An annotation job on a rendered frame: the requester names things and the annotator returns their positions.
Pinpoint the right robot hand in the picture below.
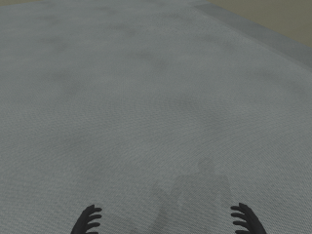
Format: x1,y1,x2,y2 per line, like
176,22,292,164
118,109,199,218
230,203,267,234

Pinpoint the left robot hand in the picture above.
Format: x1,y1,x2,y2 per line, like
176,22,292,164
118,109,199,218
70,205,102,234

